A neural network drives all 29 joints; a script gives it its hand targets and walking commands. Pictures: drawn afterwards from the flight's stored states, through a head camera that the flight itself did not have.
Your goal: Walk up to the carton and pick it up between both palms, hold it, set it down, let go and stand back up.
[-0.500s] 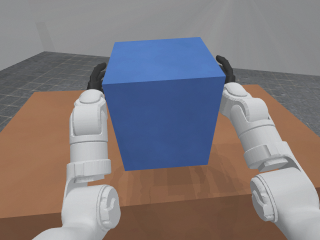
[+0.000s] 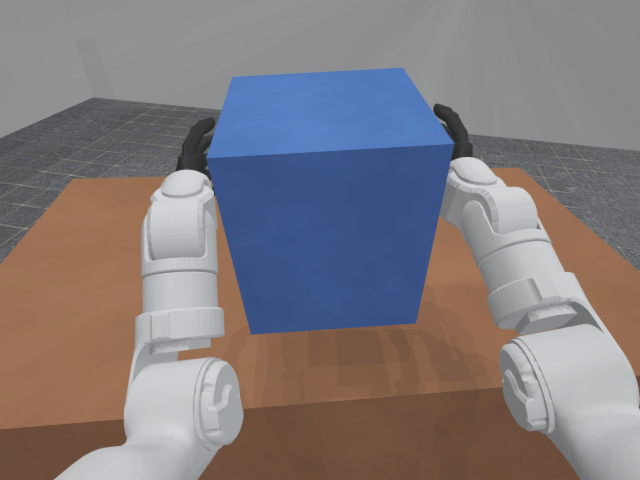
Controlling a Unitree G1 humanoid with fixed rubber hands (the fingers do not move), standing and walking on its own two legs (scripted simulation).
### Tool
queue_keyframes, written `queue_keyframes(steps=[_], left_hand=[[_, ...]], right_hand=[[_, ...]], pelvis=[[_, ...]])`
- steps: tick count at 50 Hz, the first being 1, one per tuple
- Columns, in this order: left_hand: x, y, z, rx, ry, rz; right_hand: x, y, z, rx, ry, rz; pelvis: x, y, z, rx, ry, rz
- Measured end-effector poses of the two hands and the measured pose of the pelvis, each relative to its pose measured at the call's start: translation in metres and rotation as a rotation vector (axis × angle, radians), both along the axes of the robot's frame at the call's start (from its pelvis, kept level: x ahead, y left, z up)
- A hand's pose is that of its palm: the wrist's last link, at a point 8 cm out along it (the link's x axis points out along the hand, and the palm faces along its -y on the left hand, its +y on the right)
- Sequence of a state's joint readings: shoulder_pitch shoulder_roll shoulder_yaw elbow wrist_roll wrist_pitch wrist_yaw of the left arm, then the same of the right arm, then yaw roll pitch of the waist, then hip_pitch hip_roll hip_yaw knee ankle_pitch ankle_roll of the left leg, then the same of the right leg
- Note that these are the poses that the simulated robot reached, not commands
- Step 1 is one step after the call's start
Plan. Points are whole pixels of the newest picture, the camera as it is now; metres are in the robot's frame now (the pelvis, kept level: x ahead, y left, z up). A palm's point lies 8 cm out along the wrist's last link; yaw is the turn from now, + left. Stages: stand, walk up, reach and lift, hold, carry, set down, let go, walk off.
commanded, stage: hold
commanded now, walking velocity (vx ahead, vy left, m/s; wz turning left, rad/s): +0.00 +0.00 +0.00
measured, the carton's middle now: (326, 202) +0.39 +0.01 +0.22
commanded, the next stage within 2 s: none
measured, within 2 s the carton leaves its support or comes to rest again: neither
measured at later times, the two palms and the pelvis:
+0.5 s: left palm (195, 187) +0.36 +0.16 +0.26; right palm (454, 177) +0.37 -0.14 +0.27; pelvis +0.00 +0.00 +0.00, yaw +0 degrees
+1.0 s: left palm (194, 186) +0.37 +0.16 +0.26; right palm (452, 174) +0.37 -0.14 +0.27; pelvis +0.00 +0.00 +0.00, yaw +0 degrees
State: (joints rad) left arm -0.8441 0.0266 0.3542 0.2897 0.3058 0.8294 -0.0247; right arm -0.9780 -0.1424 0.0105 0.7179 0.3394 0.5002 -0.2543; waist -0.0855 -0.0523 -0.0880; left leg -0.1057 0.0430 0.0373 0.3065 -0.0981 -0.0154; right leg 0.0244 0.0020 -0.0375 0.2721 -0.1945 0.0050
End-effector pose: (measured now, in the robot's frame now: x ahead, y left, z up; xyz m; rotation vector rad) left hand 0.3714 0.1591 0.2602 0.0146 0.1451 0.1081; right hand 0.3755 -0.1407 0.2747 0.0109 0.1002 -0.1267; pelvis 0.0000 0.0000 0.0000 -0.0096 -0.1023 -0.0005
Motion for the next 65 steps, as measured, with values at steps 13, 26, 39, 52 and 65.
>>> queue_keyframes(steps=[13,26,39,52,65], left_hand=[[-0.003,-0.001,-0.006,0.010,-0.001,0.001],[-0.007,-0.001,-0.001,0.002,-0.008,0.006],[-0.005,-0.002,0.001,0.005,-0.007,-0.005],[-0.003,0.001,-0.002,0.001,-0.005,0.003],[-0.003,-0.004,-0.001,0.012,0.000,-0.001]], right_hand=[[-0.001,-0.001,-0.007,0.017,0.002,0.004],[-0.005,-0.001,-0.006,0.013,-0.004,0.004],[-0.005,-0.003,0.001,0.009,0.001,-0.002],[-0.002,0.001,-0.005,0.003,0.004,0.002],[-0.003,-0.004,-0.007,0.024,0.011,-0.002]], pelvis=[[0.003,0.000,0.000,0.000,-0.008,0.005],[-0.002,-0.001,0.000,0.001,-0.009,0.003],[0.000,-0.001,0.000,0.001,-0.010,0.001],[0.000,0.000,0.000,0.000,-0.004,-0.001],[-0.002,0.001,0.000,0.000,-0.001,-0.001]])
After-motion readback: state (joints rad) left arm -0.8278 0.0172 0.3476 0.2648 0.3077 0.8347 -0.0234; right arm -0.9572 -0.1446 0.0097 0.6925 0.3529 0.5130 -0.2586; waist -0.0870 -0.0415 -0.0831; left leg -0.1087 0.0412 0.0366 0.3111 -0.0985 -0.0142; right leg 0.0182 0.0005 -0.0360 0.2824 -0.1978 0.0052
